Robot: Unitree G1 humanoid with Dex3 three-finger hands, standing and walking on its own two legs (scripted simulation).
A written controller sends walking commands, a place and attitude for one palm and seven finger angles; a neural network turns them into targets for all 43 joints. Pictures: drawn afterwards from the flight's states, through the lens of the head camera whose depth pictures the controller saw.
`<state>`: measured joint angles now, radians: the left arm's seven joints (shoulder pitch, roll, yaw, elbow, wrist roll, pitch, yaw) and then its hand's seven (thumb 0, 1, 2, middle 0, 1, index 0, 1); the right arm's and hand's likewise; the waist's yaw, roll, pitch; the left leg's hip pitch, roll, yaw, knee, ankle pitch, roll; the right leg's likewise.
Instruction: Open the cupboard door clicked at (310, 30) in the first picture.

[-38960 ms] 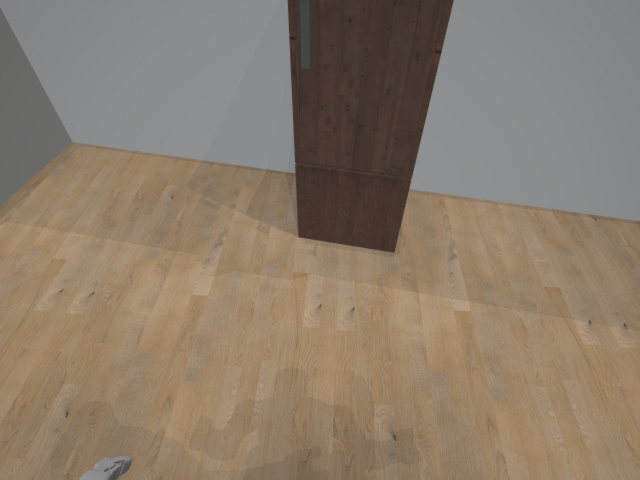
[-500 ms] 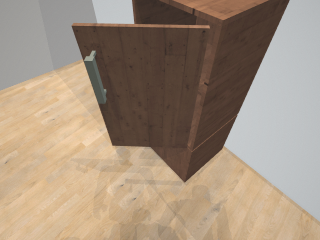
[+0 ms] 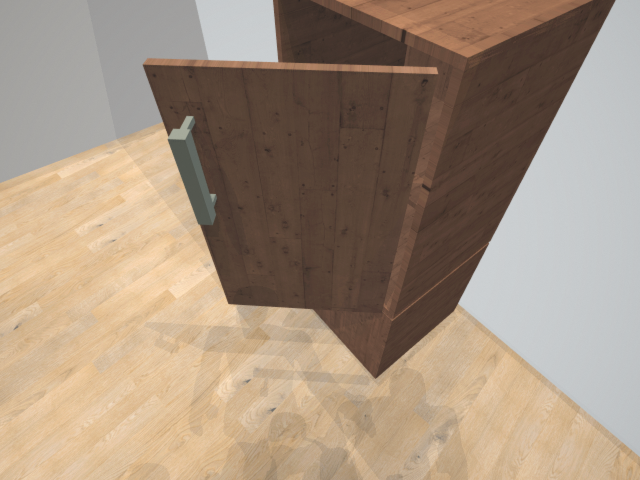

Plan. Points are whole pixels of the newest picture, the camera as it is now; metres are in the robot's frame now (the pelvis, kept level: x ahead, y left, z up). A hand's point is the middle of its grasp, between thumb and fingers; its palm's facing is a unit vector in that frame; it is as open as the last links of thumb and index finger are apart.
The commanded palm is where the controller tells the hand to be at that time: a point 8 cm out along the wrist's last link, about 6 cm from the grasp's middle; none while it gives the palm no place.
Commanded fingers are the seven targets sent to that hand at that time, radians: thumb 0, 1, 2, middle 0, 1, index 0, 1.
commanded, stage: raise the hand with hooked fingers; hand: left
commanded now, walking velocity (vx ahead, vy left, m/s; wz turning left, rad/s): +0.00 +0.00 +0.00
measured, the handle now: (198, 172) +0.51 +0.23 +0.09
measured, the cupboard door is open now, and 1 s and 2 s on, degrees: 47 47 47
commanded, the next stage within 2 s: none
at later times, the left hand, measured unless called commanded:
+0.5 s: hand (131, 470) +0.14 +0.23 -0.03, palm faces +0.16 -0.99 -0.04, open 9.2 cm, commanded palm +0.13 +0.27 -0.01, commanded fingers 0.00 0.27 0.63 -0.25 -0.70 -0.25 -0.70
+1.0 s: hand (107, 405) +0.19 +0.26 +0.02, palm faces +0.01 -1.00 -0.05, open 12.2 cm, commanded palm +0.16 +0.31 +0.05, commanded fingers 0.00 -0.31 0.38 -0.29 -1.08 -0.29 -1.08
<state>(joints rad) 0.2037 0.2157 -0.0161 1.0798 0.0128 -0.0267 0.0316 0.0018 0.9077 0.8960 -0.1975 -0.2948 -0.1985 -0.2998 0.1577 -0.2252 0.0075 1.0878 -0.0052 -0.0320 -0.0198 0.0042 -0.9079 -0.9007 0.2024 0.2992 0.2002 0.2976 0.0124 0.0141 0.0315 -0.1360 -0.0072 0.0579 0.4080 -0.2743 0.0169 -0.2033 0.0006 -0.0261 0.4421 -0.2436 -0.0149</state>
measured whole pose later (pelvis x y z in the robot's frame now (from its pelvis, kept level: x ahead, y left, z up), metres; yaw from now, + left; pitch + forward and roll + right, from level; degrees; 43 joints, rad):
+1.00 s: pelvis -0.04 +0.01 -0.04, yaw +3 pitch +7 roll -2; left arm 0.20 0.34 0.32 0.15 -0.35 -0.25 -0.44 0.00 -0.09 0.47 -0.27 -0.93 -0.27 -0.94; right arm 0.29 -0.29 0.03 0.61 0.06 -0.28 -0.09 0.02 -0.90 -0.90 0.20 0.30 0.20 0.30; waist 0.01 0.03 -0.06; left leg -0.56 0.00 0.00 0.88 -0.44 0.04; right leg -0.57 -0.01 -0.08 0.81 -0.36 -0.01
